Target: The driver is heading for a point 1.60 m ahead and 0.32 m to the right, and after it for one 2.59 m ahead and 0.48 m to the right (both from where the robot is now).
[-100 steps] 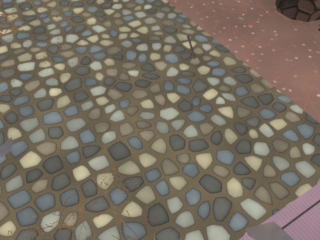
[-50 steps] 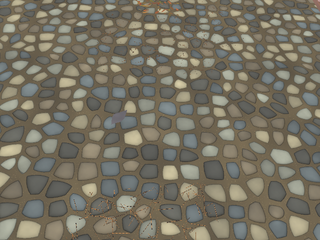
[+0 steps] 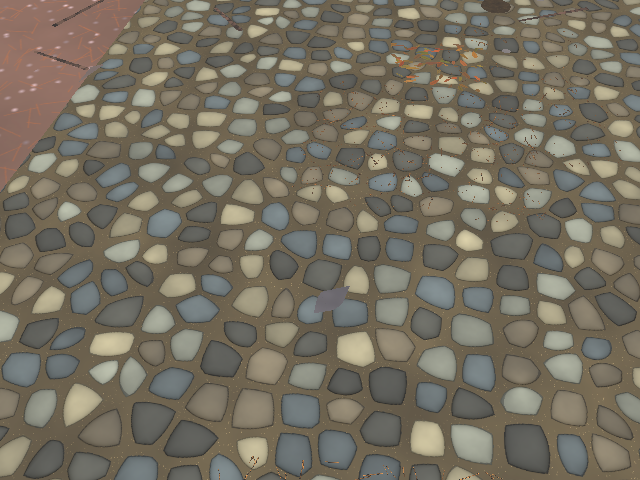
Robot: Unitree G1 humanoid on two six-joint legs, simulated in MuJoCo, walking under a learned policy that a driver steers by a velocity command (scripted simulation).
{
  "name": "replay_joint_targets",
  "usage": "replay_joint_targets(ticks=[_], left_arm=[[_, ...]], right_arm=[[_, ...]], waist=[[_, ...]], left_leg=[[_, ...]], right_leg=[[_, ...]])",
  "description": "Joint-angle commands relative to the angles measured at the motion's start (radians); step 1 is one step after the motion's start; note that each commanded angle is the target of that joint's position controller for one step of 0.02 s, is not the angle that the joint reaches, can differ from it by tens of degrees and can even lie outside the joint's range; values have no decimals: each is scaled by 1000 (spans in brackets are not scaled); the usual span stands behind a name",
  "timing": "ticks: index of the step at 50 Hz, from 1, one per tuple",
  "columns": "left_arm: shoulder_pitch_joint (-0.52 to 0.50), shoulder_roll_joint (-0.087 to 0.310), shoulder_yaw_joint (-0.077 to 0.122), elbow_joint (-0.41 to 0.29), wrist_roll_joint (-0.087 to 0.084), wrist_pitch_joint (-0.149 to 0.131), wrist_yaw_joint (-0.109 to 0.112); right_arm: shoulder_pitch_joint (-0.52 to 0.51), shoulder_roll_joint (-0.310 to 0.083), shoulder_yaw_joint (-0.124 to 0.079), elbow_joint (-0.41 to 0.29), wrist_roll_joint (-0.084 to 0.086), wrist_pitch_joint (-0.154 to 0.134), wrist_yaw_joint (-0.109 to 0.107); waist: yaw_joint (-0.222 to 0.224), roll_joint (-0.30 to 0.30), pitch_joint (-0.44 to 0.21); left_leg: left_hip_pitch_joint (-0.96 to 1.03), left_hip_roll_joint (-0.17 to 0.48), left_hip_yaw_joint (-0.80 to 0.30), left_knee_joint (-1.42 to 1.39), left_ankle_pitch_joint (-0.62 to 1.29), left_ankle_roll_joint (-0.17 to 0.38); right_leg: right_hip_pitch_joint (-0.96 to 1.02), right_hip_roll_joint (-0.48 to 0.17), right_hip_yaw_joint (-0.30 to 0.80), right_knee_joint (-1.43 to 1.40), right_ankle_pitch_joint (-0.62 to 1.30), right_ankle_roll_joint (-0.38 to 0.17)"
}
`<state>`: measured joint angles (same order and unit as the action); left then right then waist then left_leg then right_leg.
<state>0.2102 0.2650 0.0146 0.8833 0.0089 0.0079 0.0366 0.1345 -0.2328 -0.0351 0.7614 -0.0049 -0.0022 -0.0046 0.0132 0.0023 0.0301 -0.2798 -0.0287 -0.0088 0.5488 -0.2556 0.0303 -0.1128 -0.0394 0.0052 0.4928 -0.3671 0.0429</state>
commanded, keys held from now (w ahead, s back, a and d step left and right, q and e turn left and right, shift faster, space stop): no key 1.00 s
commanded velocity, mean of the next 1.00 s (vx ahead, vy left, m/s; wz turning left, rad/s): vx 0.00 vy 0.00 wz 0.00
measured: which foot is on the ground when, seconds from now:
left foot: down 0.00-1.00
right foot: down 0.00-1.00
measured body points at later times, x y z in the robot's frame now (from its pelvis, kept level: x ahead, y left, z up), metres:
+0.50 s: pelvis -0.02 -0.01 +0.00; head -0.01 -0.01 +0.45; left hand +0.00 +0.25 -0.15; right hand +0.09 -0.26 -0.13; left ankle +0.02 +0.10 -0.73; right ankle -0.06 -0.15 -0.73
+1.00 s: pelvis -0.02 -0.02 +0.00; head -0.01 -0.02 +0.45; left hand -0.04 +0.22 -0.15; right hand +0.04 -0.27 -0.15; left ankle +0.02 +0.10 -0.73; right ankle -0.06 -0.15 -0.73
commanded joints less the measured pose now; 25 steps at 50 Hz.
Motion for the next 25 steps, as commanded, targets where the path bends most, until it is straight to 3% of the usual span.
replay_joint_targets(ticks=[1, 12, 25], left_arm=[[38, 111, 24, -22, 0, -3, 8], [73, 93, 18, 46, 0, -15, 13], [139, 58, 3, 109, 1, -29, 13]], right_arm=[[-35, -107, -27, -41, 0, -14, -4], [-31, -114, -28, 74, 5, -5, -23], [-29, -104, -21, 194, 8, 6, -30]], waist=[[7, 11, -67], [0, 11, -26], [-8, 1, -1]], left_leg=[[122, 85, -90, -65, 347, 58], [106, 73, -80, -93, 200, 44], [101, 59, -64, -106, 141, 30]], right_leg=[[-73, -16, 9, -62, 218, -17], [-112, -5, 1, -80, 150, -24], [-147, 5, -4, -97, 114, -34]])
